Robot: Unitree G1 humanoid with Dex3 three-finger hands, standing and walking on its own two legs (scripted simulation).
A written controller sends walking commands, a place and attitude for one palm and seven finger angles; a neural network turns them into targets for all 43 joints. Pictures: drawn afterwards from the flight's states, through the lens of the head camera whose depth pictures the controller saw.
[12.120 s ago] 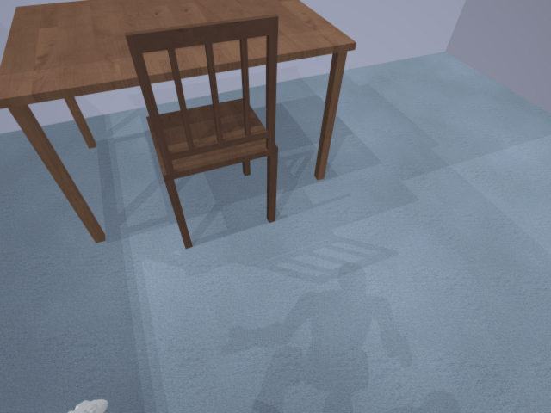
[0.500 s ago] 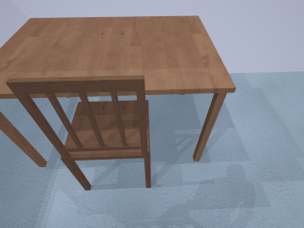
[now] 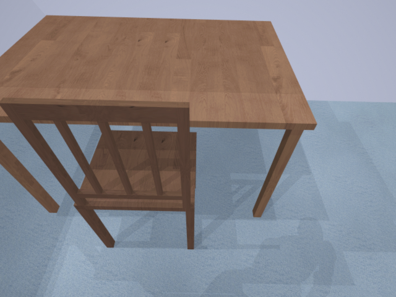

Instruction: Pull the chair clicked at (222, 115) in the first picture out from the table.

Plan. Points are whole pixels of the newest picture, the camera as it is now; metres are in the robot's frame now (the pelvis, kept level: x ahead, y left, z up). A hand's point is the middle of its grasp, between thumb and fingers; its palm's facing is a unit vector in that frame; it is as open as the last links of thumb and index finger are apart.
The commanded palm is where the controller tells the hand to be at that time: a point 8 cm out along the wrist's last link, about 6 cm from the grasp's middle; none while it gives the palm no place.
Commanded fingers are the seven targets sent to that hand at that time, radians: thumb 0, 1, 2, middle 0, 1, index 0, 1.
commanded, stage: come to a stop and stand still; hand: left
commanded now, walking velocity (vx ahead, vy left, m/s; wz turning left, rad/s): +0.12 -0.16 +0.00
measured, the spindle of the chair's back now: (118, 162) +0.46 +0.25 -0.07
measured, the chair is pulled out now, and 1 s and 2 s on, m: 0.00 0.00 0.00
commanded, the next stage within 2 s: look again from close up in 1.06 s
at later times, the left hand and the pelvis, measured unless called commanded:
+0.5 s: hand out of the picture +0.01 +0.15 -0.18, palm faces +0.04 -0.99 -0.16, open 7.3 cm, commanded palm none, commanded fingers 0.00 0.90 0.90 -0.20 -0.30 -0.20 -0.30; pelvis +0.03 +0.00 +0.00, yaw +0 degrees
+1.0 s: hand out of the picture +0.04 +0.24 -0.16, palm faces -0.02 -0.97 -0.24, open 7.4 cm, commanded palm none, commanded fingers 0.00 0.90 0.90 -0.20 -0.30 -0.20 -0.30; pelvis +0.01 +0.04 +0.01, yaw -1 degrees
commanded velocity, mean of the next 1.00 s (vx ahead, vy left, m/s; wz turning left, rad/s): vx -0.02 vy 0.01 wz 0.00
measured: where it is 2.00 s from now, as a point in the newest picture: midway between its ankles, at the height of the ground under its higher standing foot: outside the picture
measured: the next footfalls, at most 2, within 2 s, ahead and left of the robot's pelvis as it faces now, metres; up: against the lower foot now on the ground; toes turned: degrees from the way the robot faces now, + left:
left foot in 0.40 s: +0.06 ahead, +0.11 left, +0.00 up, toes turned +2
